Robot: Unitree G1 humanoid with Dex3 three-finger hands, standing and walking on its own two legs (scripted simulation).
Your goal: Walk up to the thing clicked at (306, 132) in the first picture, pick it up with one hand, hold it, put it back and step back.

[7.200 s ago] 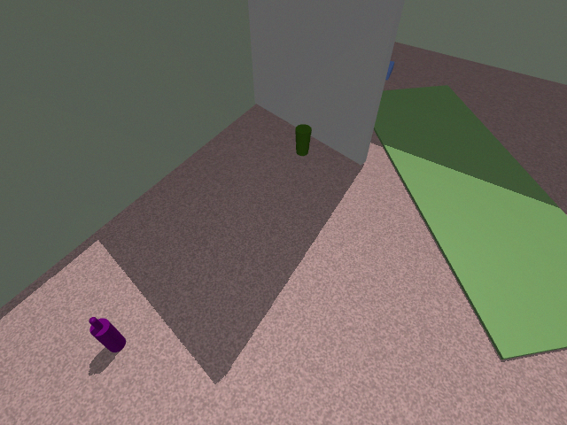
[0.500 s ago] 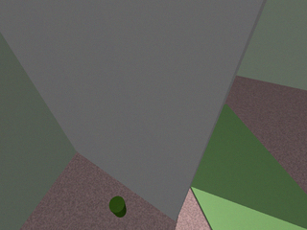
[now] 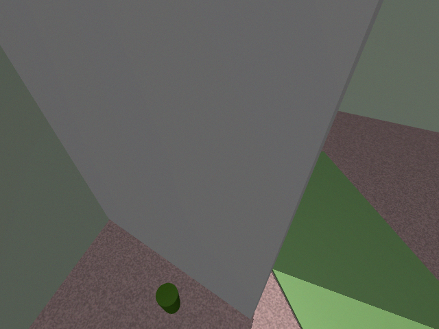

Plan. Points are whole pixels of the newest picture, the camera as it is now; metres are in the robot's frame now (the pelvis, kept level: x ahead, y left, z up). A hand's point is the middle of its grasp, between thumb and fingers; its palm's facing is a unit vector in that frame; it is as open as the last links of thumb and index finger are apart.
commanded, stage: stand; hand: left
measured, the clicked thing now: (169, 300) +0.35 +0.22 -0.71
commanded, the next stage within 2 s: go down in 0.56 s
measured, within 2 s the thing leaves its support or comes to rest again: neither
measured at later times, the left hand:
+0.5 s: hand out of the picture +0.07 +0.26 -0.16, palm faces -0.02 -0.94 -0.34, open 7.4 cm
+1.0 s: hand out of the picture +0.15 +0.27 -0.17, palm faces +0.06 -0.94 -0.34, open 13.2 cm
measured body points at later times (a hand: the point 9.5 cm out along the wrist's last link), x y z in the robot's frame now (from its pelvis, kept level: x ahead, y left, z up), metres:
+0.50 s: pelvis +0.00 +0.00 +0.00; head +0.01 +0.00 +0.45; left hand +0.07 +0.31 -0.13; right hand +0.07 -0.30 -0.13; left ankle -0.01 +0.14 -0.75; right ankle -0.01 -0.12 -0.75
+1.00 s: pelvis -0.01 +0.01 -0.03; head +0.05 +0.01 +0.42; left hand +0.14 +0.32 -0.14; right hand +0.08 -0.25 -0.14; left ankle -0.01 +0.14 -0.75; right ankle -0.01 -0.12 -0.75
